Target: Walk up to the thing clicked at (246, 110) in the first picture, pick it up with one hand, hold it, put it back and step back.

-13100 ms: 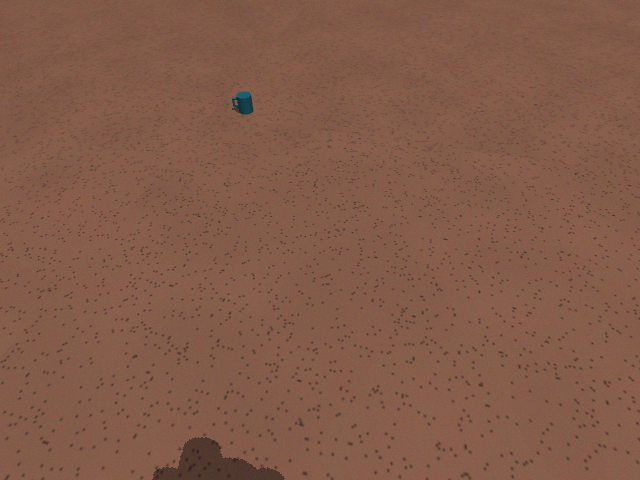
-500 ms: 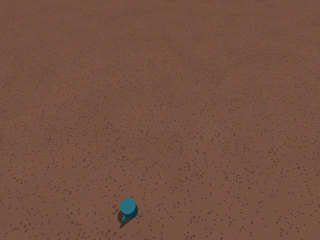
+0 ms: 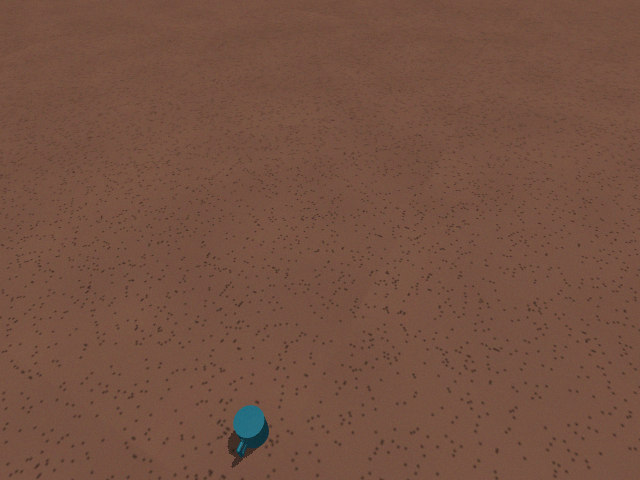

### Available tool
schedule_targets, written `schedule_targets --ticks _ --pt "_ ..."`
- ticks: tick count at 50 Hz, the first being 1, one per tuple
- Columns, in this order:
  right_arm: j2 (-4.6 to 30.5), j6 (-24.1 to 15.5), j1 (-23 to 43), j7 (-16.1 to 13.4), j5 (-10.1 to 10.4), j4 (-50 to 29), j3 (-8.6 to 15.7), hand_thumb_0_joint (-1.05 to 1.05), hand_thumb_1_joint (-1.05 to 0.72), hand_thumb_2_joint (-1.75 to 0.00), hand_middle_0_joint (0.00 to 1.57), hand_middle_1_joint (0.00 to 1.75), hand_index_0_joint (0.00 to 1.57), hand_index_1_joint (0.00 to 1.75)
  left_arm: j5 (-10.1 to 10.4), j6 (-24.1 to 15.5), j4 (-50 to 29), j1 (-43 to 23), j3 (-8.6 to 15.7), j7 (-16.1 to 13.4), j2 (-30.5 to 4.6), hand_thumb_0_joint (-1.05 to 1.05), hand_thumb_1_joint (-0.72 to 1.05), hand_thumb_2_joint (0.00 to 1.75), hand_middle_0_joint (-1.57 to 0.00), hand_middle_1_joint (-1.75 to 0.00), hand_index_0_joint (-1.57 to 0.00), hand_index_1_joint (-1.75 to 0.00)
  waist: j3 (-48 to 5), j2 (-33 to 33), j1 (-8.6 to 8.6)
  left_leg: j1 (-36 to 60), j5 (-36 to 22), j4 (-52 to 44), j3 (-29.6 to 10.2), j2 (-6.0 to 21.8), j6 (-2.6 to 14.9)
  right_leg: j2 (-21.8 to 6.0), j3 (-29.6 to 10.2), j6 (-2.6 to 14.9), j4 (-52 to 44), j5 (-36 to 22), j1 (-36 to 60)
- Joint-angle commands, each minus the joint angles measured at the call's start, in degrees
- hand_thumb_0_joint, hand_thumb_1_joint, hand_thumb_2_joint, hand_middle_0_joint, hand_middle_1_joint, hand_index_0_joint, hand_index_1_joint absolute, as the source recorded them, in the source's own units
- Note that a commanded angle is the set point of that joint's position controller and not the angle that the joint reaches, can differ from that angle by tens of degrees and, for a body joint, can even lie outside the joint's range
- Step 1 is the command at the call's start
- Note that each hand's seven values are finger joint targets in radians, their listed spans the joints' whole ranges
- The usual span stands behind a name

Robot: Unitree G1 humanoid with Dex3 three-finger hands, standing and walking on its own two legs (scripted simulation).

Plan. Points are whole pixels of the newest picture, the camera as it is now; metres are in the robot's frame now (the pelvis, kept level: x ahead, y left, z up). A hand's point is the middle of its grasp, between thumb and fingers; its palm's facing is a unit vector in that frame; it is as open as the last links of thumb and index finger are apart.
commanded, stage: stand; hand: left
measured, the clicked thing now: (249, 432) +0.38 +0.25 -0.73
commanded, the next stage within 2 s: walk up in 0.68 s
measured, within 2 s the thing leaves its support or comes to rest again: neither
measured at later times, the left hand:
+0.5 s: hand out of the picture +0.07 +0.25 -0.16, palm faces -0.02 -0.94 -0.35, open 7.4 cm
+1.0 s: hand out of the picture +0.07 +0.29 -0.18, palm faces -0.02 -0.93 -0.38, open 7.4 cm
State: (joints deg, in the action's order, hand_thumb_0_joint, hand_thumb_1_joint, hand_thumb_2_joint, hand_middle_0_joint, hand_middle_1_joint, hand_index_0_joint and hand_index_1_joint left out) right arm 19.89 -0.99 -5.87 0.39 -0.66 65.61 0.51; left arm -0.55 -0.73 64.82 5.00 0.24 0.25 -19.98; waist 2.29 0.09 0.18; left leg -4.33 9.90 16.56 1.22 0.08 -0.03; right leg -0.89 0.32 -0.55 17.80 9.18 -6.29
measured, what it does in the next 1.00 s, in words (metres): lifts its left foot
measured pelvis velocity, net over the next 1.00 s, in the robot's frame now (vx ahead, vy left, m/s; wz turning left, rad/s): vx -0.06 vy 0.02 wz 0.02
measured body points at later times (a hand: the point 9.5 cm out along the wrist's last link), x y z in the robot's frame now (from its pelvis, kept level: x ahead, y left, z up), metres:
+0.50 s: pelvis +0.00 -0.01 +0.00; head +0.00 -0.01 +0.45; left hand +0.07 +0.30 -0.13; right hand +0.07 -0.31 -0.13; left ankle -0.01 +0.12 -0.75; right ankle +0.01 -0.12 -0.75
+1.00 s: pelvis -0.06 +0.02 -0.02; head +0.01 +0.04 +0.42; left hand +0.07 +0.34 -0.15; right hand +0.03 -0.31 -0.14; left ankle -0.08 +0.13 -0.73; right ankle +0.01 -0.12 -0.75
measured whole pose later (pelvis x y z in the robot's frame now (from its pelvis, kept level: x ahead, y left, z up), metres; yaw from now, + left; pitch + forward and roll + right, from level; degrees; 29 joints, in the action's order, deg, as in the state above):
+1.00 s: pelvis -0.06 +0.02 -0.02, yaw +1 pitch -1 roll +0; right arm 23.6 2.6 -5.7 0.6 0.1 56.4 3.4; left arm -1.4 3.2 54.2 0.9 3.2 -0.4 -22.8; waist 10.2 1.9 0.3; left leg -18.6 26.7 46.2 -1.0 -2.0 2.3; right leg -3.0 0.1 -0.9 33.6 11.8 -20.9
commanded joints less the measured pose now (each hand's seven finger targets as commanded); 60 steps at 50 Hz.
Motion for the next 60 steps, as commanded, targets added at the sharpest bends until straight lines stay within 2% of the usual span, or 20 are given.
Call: schedule_targets --ticks 1,29,33,34,35,37,41,44,46,47,49,50,51,52,53,54,55,57,59,60 --pt "12.1 -1.0 2.5 -0.8 0.0 -3.8 2.1 0.0 -0.9 -0.9 0.2 0.3 0.2 0.3 -0.1 -1.2 -3.6 -2.2 2.1 -0.6 -12.3 0.0 0.9 0.9 -0.2 -0.3 -0.2 -0.3 -3.6 -0.3 0.16 -0.2 -6.8 -2.5 -5.9 7.7 0.76 -6.9 -5.2 1.62 -2.1 -7.0 0.8" --pt "11.9 -0.8 1.4 -0.6 0.1 -3.5 1.6 0.0 -0.9 -0.9 0.2 0.3 0.2 0.3 0.1 -1.3 -3.8 -0.1 1.7 -0.6 -12.9 0.0 0.9 0.9 -0.2 -0.3 -0.2 -0.3 -2.6 0.2 -0.24 -1.1 -4.1 -2.6 -6.2 7.4 0.68 -6.6 -5.7 1.87 -2.9 -4.2 -0.3" --pt "12.3 -0.8 1.7 -0.7 0.1 -3.8 1.6 0.0 -0.9 -0.9 0.2 0.3 0.2 0.3 0.0 -1.2 -4.0 -0.5 1.7 -0.7 -12.6 0.0 0.9 0.9 -0.2 -0.3 -0.2 -0.3 -3.4 -0.1 -0.19 -0.9 -5.3 -2.2 -6.1 7.5 0.81 -6.9 -5.6 2.0 -2.5 -6.3 0.8" --pt "15.4 0.2 2.8 -0.8 0.7 -4.3 3.0 0.0 -0.9 -0.9 0.2 0.3 0.2 0.3 0.9 -0.3 -5.0 -1.2 4.6 -1.1 -16.0 0.0 0.9 0.9 -0.2 -0.3 -0.2 -0.3 3.8 0.9 -0.76 -5.4 -16.6 3.9 -6.7 6.9 1.91 -6.4 -5.7 2.3 2.4 -18.8 -4.0" --pt "14.7 0.5 1.3 -0.9 1.2 -5.2 3.0 0.0 -0.9 -0.9 0.2 0.3 0.2 0.3 1.1 0.0 -6.0 0.2 4.7 -1.4 -15.7 0.0 0.9 0.9 -0.2 -0.3 -0.2 -0.3 0.4 1.2 -0.5 -4.1 -20.6 6.3 -5.5 7.1 2.13 -6.5 -4.9 2.92 4.1 -22.4 -2.4" --pt "14.0 1.0 0.7 -0.9 1.5 -6.2 3.2 0.0 -0.9 -0.9 0.2 0.3 0.2 0.3 1.1 0.4 -7.1 0.6 4.9 -1.5 -15.2 0.0 0.9 0.9 -0.2 -0.3 -0.2 -0.3 -3.0 1.8 -0.36 -3.2 -20.7 9.5 -4.6 6.3 2.45 -7.0 -5.0 4.09 5.3 -24.4 -1.5" --pt "13.7 2.2 -0.6 -1.0 1.4 -8.2 4.0 0.0 -0.9 -0.9 0.2 0.3 0.2 0.3 0.8 1.6 -10.5 -2.1 5.7 -1.4 -16.3 0.0 0.9 0.9 -0.2 -0.3 -0.2 -0.3 -8.3 4.2 0.19 -3.9 -9.9 19.2 -2.3 2.3 2.05 -12.5 -10.0 9.06 5.3 -22.6 -3.7" --pt "13.0 3.6 -3.1 -0.7 0.6 -9.7 4.6 0.0 -0.9 -0.9 0.2 0.3 0.2 0.3 -0.8 2.1 -13.5 -5.0 6.3 -1.5 -17.9 0.0 0.9 0.9 -0.2 -0.3 -0.2 -0.3 -6.5 11.7 -0.18 -8.7 19.3 33.9 -2.7 -1.8 2.01 -20.4 -16.5 15.46 3.4 -20.6 -8.5" --pt "13.0 3.9 -5.2 -0.3 0.5 -10.5 5.1 0.0 -0.9 -0.9 0.2 0.3 0.2 0.3 -1.3 2.3 -15.0 -6.3 6.4 -1.4 -18.0 0.0 0.9 0.9 -0.2 -0.3 -0.2 -0.3 -4.9 11.3 0.7 -8.7 23.1 36.6 -5.2 -0.7 2.6 -20.0 -14.4 15.79 4.9 -18.3 -13.0" --pt "13.2 3.9 -6.6 -0.1 0.6 -11.0 5.4 0.0 -0.9 -0.9 0.2 0.3 0.2 0.3 -1.3 2.4 -16.1 -8.0 6.4 -1.4 -17.7 0.0 0.9 0.9 -0.2 -0.3 -0.2 -0.3 -5.2 12.1 1.84 -8.4 21.4 36.5 -6.0 -0.1 2.85 -19.0 -13.3 14.52 6.5 -18.4 -13.8" --pt "13.2 3.3 -7.7 -0.3 0.6 -11.1 5.5 0.0 -0.9 -0.9 0.2 0.3 0.2 0.3 -1.3 2.7 -16.9 -7.9 5.9 -1.5 -16.5 0.0 0.9 0.9 -0.2 -0.3 -0.2 -0.3 -5.6 10.0 1.86 -8.6 14.5 26.1 -3.8 -0.1 2.09 -15.0 -10.6 11.28 11.5 -16.6 -11.2" --pt "13.1 2.8 -8.2 -0.5 0.2 -11.4 5.6 0.0 -0.9 -0.9 0.2 0.3 0.2 0.3 -1.0 3.1 -17.4 -7.5 5.6 -1.5 -15.9 0.0 0.9 0.9 -0.2 -0.3 -0.2 -0.3 -5.7 7.2 2.31 -9.0 7.1 16.6 -2.7 0.2 1.8 -12.2 -8.6 8.93 15.7 -14.6 -9.0" --pt "15.0 2.4 -7.6 -0.8 -0.7 -11.6 6.1 0.0 -0.9 -0.9 0.2 0.3 0.2 0.3 -0.4 3.7 -18.0 -6.9 5.3 -1.5 -14.4 0.0 0.9 0.9 -0.2 -0.3 -0.2 -0.3 -4.8 -1.6 2.28 -9.3 -6.9 7.1 -8.6 4.9 2.6 -6.3 -5.3 6.03 23.3 -7.8 -10.6" --pt "19.4 2.1 -6.6 -1.1 -1.5 -12.3 7.2 0.0 -0.9 -0.9 0.2 0.3 0.2 0.3 0.2 3.9 -19.3 -6.9 5.0 -1.7 -11.8 0.0 0.9 0.9 -0.2 -0.3 -0.2 -0.3 -4.6 -13.2 1.79 -5.7 -23.2 4.9 -20.3 12.3 4.94 2.8 -2.8 3.14 33.1 6.4 -18.0" --pt "20.6 1.8 -5.0 -1.3 -1.9 -13.5 7.4 0.0 -0.9 -0.9 0.2 0.3 0.2 0.3 0.0 4.4 -18.6 -4.7 5.2 -2.1 -11.5 0.0 0.9 0.9 -0.2 -0.3 -0.2 -0.3 -4.9 -10.7 0.48 -2.7 -31.8 6.2 -23.8 16.8 9.75 7.2 -6.4 2.38 39.9 24.0 -22.6" --pt "20.8 1.7 -4.5 -1.5 -1.7 -14.6 7.3 0.0 -0.9 -0.9 0.2 0.3 0.2 0.3 -0.4 4.6 -18.6 -2.3 5.3 -2.3 -11.8 0.0 0.9 0.9 -0.2 -0.3 -0.2 -0.3 -5.7 -7.9 0.22 -2.6 -38.8 8.6 -22.2 19.2 12.75 6.8 -8.9 2.06 45.1 27.0 -22.7" --pt "22.1 1.7 -3.8 -1.7 -1.6 -15.8 7.6 0.0 -0.9 -0.9 0.2 0.3 0.2 0.3 -0.6 4.5 -18.3 -2.5 5.2 -2.7 -11.9 0.0 0.9 0.9 -0.2 -0.3 -0.2 -0.3 -6.6 -10.9 1.24 -4.3 -35.6 7.5 -25.6 20.4 12.75 7.5 -11.8 1.98 47.5 28.0 -23.1" --pt "18.6 1.4 -0.2 -2.5 -1.8 -16.7 6.9 0.0 -0.9 -0.9 0.2 0.3 0.2 0.3 -0.4 4.7 -17.5 -3.8 6.0 -2.7 -13.4 0.0 0.9 0.9 -0.2 -0.3 -0.2 -0.3 -4.3 -9.0 0.2 -5.3 -31.5 8.4 -20.6 17.4 12.54 6.8 -13.5 1.8 53.4 23.7 -22.9" --pt "16.2 1.2 0.3 -3.2 -1.5 -17.5 6.3 0.0 -0.9 -0.9 0.2 0.3 0.2 0.3 0.1 4.8 -17.8 0.8 5.7 -2.2 -12.7 0.0 0.9 0.9 -0.2 -0.3 -0.2 -0.3 -4.0 -7.6 -2.22 1.2 -34.2 11.8 -13.9 12.2 8.4 7.1 -12.3 1.67 52.0 17.8 -27.0" --pt "15.9 1.2 -0.5 -3.3 -1.1 -17.8 6.4 0.0 -0.9 -0.9 0.2 0.3 0.2 0.3 -0.3 4.8 -17.8 1.8 6.1 -2.1 -13.1 0.0 0.9 0.9 -0.2 -0.3 -0.2 -0.3 -5.1 -7.8 -1.83 3.7 -35.2 12.4 -14.8 13.1 9.46 7.3 -11.6 1.08 53.4 18.3 -26.6"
